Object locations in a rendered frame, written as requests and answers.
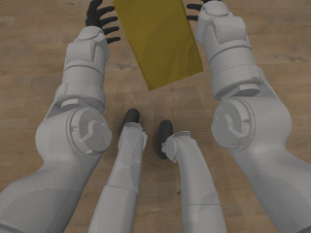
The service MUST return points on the robot left forearm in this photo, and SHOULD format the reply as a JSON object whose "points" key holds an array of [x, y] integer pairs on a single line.
{"points": [[83, 73]]}

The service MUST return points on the carton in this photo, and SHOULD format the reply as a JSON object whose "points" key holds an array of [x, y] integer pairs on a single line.
{"points": [[161, 39]]}

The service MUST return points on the right robot foot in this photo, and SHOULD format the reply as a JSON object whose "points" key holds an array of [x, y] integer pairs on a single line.
{"points": [[165, 130]]}

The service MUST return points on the robot left upper arm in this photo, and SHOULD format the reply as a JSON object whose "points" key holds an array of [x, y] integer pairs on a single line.
{"points": [[71, 145]]}

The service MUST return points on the left robot hand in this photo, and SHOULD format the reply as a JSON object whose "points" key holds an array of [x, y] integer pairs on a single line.
{"points": [[93, 19]]}

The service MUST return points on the robot left shin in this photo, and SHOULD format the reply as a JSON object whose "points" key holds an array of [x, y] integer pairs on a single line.
{"points": [[126, 127]]}

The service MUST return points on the robot right upper arm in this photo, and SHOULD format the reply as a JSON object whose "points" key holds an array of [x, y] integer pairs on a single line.
{"points": [[255, 130]]}

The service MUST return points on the right robot hand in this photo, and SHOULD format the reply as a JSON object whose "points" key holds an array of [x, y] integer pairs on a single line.
{"points": [[196, 7]]}

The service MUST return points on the robot right forearm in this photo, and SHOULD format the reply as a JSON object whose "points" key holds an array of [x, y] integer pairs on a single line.
{"points": [[229, 54]]}

